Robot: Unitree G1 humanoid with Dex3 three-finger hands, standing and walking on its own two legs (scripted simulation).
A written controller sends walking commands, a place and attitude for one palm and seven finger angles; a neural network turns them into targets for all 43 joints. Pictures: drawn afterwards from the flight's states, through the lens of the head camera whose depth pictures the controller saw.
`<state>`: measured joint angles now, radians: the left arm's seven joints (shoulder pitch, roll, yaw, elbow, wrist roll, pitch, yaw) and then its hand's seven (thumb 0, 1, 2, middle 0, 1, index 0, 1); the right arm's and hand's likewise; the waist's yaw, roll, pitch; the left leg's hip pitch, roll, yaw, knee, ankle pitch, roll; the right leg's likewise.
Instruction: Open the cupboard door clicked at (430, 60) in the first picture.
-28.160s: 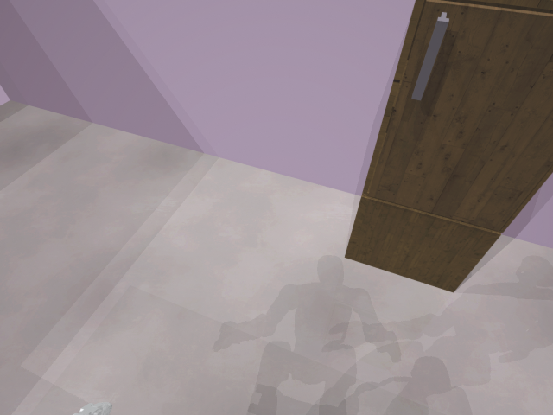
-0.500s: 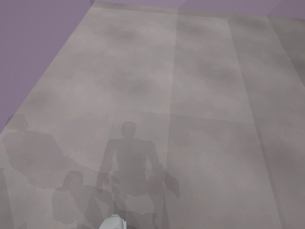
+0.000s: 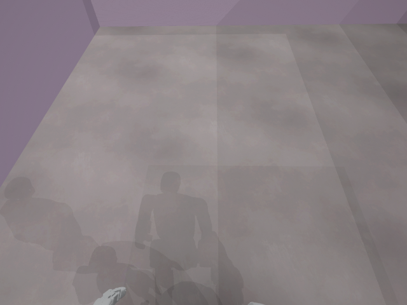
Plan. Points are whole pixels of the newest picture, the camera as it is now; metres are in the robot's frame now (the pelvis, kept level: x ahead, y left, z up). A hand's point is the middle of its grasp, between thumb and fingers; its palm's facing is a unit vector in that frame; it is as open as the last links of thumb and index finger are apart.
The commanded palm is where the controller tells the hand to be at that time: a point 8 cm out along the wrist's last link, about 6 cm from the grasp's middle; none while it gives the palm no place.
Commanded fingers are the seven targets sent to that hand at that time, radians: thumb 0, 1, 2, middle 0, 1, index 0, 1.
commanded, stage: turn to face it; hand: left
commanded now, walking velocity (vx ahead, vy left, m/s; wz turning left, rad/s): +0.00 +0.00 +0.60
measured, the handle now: out of the picture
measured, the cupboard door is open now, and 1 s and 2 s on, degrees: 40 40 40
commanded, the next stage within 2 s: none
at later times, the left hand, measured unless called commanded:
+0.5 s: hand (111, 298) +0.16 +0.22 -0.15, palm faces +0.29 -0.92 -0.27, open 7.4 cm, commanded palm none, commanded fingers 0.00 0.90 0.90 -0.20 -0.30 -0.20 -0.30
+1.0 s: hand out of the picture +0.06 +0.15 -0.18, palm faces +0.61 -0.75 -0.25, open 7.4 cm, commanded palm none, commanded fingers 0.00 0.90 0.90 -0.20 -0.30 -0.20 -0.30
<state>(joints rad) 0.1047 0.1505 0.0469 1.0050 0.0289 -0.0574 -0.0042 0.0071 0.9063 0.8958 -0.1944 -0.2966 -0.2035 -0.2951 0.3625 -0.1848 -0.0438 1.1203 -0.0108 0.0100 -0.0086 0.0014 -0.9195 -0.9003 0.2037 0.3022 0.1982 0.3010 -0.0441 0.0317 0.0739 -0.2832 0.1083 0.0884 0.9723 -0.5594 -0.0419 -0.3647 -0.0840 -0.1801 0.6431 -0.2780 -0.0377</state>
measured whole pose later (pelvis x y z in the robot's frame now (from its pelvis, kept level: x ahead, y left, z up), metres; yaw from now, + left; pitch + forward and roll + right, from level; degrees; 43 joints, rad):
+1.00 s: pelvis +0.16 -0.03 +0.00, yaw +37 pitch +1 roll +1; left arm 0.24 0.24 0.06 0.95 0.02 0.05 0.02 0.01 0.90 0.90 -0.20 -0.30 -0.21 -0.30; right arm 0.06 -0.22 -0.05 0.87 -0.02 0.02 0.02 0.00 -0.91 -0.90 0.20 0.30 0.20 0.30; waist 0.02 -0.05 0.12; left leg -0.32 0.01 0.10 0.63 -0.32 0.04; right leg -0.39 -0.14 -0.15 1.03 -0.54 0.07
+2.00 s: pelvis +0.24 -0.06 +0.00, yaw +72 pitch +2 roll +0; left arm 0.15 0.23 0.06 0.87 0.02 0.01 0.02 0.01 0.90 0.90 -0.20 -0.30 -0.20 -0.30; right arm 0.18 -0.23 -0.08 0.93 -0.02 0.06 0.01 0.00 -0.90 -0.90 0.21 0.30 0.20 0.30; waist -0.02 0.04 0.08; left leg -0.39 -0.03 -0.09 0.73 -0.41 -0.03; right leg -0.30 -0.05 -0.06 0.59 -0.32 0.02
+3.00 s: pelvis +0.26 -0.02 +0.01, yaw +110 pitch +0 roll +2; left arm 0.21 0.18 0.04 0.90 0.03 0.00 0.02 0.01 0.91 0.90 -0.20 -0.30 -0.21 -0.30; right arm 0.13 -0.24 -0.08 0.95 -0.01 0.08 0.03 0.01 -0.91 -0.90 0.20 0.30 0.20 0.30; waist -0.01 -0.03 0.11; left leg -0.40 0.03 0.07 0.82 -0.46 -0.06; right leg -0.19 -0.16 -0.23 0.54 -0.33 0.02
